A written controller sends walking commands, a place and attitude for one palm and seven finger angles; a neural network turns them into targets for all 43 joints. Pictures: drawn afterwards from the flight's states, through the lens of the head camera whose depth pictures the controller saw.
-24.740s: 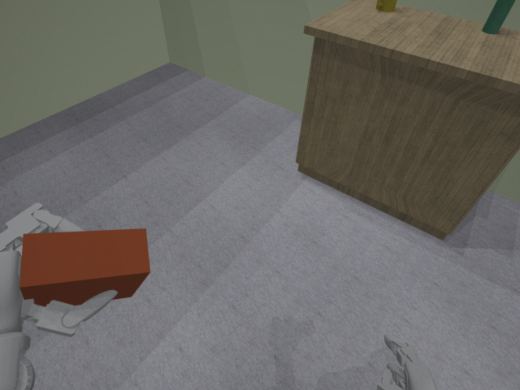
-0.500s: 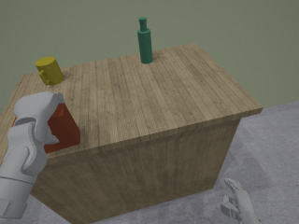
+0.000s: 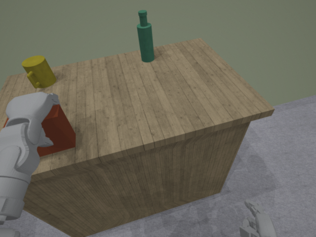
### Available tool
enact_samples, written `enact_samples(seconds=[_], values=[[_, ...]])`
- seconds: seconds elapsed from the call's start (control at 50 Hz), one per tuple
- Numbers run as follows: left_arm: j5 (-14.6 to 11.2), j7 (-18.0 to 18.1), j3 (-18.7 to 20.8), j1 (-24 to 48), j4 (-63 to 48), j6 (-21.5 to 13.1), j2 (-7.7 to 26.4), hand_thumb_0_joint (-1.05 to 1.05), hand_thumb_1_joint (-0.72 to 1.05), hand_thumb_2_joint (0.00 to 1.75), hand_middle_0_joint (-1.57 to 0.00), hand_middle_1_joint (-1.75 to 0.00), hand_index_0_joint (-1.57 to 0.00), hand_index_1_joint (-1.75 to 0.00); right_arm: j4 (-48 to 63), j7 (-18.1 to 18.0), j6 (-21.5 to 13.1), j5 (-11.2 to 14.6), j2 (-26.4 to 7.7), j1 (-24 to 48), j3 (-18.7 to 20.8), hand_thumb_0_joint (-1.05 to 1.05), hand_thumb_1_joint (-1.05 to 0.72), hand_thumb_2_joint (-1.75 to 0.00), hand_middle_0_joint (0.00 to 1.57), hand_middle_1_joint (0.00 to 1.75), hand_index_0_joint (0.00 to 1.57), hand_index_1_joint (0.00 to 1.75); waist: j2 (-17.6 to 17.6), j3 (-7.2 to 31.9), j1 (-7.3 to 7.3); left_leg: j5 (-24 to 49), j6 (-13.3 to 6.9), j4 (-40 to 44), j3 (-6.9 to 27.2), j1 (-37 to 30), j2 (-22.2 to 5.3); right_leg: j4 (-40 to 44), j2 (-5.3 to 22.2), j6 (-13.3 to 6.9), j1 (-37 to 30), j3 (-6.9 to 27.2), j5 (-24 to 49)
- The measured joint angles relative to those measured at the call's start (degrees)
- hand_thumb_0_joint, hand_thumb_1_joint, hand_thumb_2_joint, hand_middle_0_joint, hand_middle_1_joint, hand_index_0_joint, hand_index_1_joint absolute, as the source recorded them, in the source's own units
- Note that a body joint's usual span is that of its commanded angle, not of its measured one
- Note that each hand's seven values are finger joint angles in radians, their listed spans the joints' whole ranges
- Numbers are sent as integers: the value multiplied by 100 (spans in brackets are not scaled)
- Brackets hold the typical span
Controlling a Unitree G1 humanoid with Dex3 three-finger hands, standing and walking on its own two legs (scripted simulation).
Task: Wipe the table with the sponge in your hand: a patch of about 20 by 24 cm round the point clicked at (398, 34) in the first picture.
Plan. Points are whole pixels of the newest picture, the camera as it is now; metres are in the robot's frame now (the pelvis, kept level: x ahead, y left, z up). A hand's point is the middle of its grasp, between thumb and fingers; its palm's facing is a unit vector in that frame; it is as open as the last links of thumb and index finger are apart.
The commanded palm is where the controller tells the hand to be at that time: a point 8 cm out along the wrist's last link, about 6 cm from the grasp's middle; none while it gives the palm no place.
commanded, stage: move the sponge above the wiping area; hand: left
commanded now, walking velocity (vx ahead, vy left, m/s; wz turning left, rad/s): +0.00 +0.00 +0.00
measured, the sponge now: (47, 137) +0.31 +0.34 +0.10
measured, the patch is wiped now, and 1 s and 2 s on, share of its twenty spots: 0.00 0.00 0.00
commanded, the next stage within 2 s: none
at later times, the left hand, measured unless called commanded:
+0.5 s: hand (46, 119) +0.32 +0.32 +0.15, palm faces -0.02 -0.02 -1.00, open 9.8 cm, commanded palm +0.28 +0.33 +0.24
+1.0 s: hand (46, 122) +0.31 +0.31 +0.16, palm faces +0.00 -0.01 -1.00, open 9.7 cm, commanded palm +0.27 +0.33 +0.25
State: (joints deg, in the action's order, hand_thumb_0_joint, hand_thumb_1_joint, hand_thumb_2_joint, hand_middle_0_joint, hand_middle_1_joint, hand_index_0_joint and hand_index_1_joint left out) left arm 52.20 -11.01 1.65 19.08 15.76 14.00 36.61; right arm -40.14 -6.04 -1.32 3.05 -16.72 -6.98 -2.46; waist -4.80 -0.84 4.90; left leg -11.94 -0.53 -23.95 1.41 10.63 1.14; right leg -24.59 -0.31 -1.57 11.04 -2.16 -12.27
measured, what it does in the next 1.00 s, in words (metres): stands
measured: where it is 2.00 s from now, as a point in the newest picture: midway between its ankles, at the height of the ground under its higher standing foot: outside the picture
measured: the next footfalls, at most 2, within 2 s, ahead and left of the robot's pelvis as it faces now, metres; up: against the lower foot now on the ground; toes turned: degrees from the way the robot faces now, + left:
none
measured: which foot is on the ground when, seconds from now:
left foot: down 0.00-1.00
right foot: down 0.00-1.00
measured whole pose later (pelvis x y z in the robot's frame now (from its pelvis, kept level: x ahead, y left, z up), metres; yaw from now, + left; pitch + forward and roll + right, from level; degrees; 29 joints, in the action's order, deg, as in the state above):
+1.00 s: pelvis +0.01 +0.00 +0.00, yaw +0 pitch -2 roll +0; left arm 50.7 -12.0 0.2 14.7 4.7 15.0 36.4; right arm -39.4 -5.6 -1.2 2.7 -16.1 -4.7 -3.4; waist -5.2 -0.8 6.6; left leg -12.5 -0.3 -23.7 2.0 9.0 1.0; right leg -24.2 -0.5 -1.9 9.2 -2.7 -12.9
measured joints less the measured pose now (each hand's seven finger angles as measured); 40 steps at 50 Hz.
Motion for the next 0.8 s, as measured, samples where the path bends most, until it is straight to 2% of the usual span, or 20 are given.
enact_samples(seconds=[0.08,0.12,0.22,0.28,0.34,0.38,0.44,0.5,0.56,0.62,0.68,0.74,0.8], values=[[-47,247,106,-192,-437,-144,-82,1,-48,103,-80,-139,-78,-139,24,50,-30,-28,18,-9,49,1,-90,-89,20,30,20,30,-9,-1,40,-16,-20,17,-33,-25,14,22,13,19,-17,35,-4],[-88,379,150,-294,-655,-88,-101,1,-48,103,-80,-139,-78,-138,21,97,-17,-33,32,21,53,1,-90,-89,20,30,20,30,-28,22,60,-19,-30,37,-52,-44,24,31,23,33,-27,54,-7],[-153,489,124,-308,-768,426,-137,1,-48,103,-80,-139,-78,-139,-18,209,94,-6,54,190,-1,1,-90,-89,20,30,20,30,-98,85,126,9,-51,106,-58,-78,56,73,56,63,-52,62,5],[-132,342,0,-228,-679,793,-139,1,-48,103,-80,-139,-78,-139,2,218,159,26,58,302,-53,1,-90,-89,20,30,20,30,-135,101,161,38,-62,142,-30,-88,77,102,77,75,-71,35,16],[-71,106,-210,-93,-572,995,-154,1,-48,103,-80,-139,-78,-139,52,178,166,46,64,385,-97,1,-90,-89,20,30,20,30,-142,95,196,55,-71,147,16,-85,96,113,96,80,-89,-11,19],[-36,-50,-359,-9,-548,991,-175,1,-48,103,-80,-139,-78,-139,92,132,147,51,78,420,-122,1,-90,-89,20,30,20,30,-126,83,212,62,-73,145,48,-84,103,120,103,78,-103,-43,18],[22,-182,-517,94,-554,765,-211,1,-48,103,-80,-139,-78,-139,130,78,67,21,119,440,-159,1,-90,-89,20,30,20,30,-76,76,216,49,-67,123,75,-86,102,114,101,68,-120,-71,5],[52,-172,-476,59,-701,475,-203,1,-48,103,-80,-139,-78,-138,162,74,29,-18,176,439,-184,1,-90,-89,20,30,20,30,-21,77,193,27,-53,122,51,-115,75,127,73,50,-141,-46,3],[32,-8,-308,-26,-880,318,-177,1,-48,103,-81,-139,-78,-138,166,132,36,-46,207,410,-179,1,-90,-89,20,30,20,30,4,88,160,10,-34,143,13,-160,47,147,44,36,-169,-6,3],[6,145,-136,-72,-962,422,-128,1,-48,103,-81,-139,-78,-138,136,214,103,-45,177,387,-170,1,-90,-89,20,30,20,30,-17,87,154,5,-20,167,-29,-189,22,162,19,25,-178,36,11],[-30,176,-26,-80,-888,707,-62,1,-48,103,-80,-139,-78,-139,85,270,214,-20,110,374,-154,1,-90,-89,20,30,20,30,-66,86,150,16,-11,188,-42,-186,11,169,9,22,-164,50,20],[-62,31,13,-127,-788,997,6,1,-48,103,-80,-139,-78,-139,66,279,300,12,33,349,-126,1,-90,-89,20,30,20,30,-119,80,145,19,-10,176,-35,-155,10,147,8,22,-131,43,16],[-93,-205,-16,-256,-800,1089,55,1,-48,103,-80,-139,-78,-139,87,224,315,40,-28,296,-105,1,-90,-89,20,30,20,30,-146,71,141,9,-12,139,-8,-124,14,110,12,20,-111,14,-6]])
